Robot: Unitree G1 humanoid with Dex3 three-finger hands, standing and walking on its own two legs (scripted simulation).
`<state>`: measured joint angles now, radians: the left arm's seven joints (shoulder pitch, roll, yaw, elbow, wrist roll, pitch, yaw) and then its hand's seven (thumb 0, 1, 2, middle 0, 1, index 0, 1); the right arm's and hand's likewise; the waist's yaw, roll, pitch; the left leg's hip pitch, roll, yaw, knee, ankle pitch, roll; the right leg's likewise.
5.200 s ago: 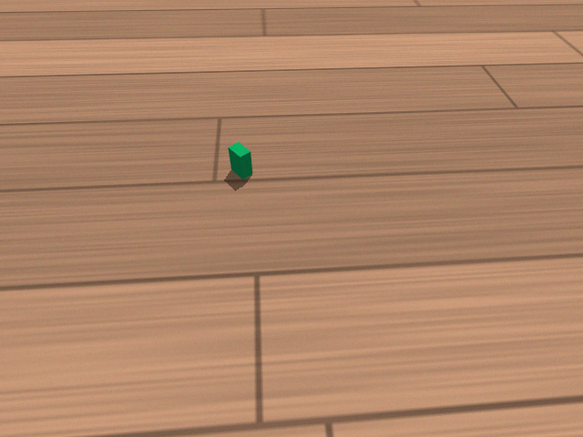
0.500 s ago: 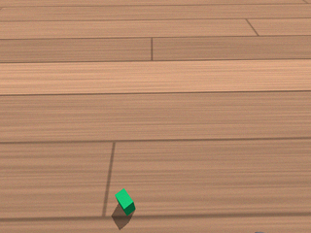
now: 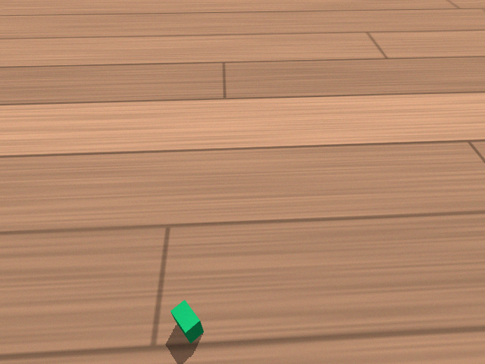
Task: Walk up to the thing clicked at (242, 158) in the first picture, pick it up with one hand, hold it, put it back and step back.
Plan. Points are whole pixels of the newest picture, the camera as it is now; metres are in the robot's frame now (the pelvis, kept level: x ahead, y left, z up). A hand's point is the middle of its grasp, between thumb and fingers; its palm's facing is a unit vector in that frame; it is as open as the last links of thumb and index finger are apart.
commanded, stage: walk up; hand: left
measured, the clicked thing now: (187, 321) +0.40 +0.20 -0.71
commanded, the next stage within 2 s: stand in 0.42 s
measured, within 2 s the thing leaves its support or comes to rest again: neither
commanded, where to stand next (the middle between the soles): +0.04 +0.00 m, yaw -1 degrees
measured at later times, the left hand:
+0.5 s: hand out of the picture +0.09 +0.25 -0.15, palm faces -0.01 -0.94 -0.35, open 7.4 cm
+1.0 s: hand out of the picture +0.07 +0.25 -0.15, palm faces -0.03 -0.94 -0.34, open 7.4 cm
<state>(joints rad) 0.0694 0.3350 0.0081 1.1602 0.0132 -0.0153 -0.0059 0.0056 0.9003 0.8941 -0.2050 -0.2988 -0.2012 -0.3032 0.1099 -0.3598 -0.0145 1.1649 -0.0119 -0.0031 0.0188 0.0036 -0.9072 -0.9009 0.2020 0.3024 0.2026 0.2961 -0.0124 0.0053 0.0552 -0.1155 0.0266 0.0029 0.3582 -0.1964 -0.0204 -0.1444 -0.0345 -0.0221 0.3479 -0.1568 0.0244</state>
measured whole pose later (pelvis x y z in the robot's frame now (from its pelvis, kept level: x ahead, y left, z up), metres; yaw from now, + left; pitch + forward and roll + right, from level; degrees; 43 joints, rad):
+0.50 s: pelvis +0.01 +0.00 +0.00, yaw +0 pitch -3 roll +0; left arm 0.08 0.34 0.01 1.15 0.01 -0.01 0.00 0.01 0.90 0.89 -0.20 -0.30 -0.20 -0.30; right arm 0.09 -0.35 -0.01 1.14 -0.01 -0.01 0.01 0.00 -0.91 -0.90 0.20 0.30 0.20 0.30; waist -0.01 0.00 0.05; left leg -0.09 0.02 0.01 0.34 -0.20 -0.02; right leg -0.13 -0.04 -0.02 0.35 -0.17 0.03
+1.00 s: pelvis +0.00 -0.01 +0.00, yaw +0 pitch -3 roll +0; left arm 0.10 0.35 0.00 1.14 0.01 0.00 -0.01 0.01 0.90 0.89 -0.20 -0.30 -0.20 -0.30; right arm 0.10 -0.35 -0.01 1.15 -0.01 -0.01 0.02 0.00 -0.91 -0.90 0.20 0.30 0.20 0.30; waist 0.00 0.00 0.06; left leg -0.10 0.03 0.00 0.32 -0.17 -0.03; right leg -0.14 -0.03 -0.02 0.34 -0.15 0.02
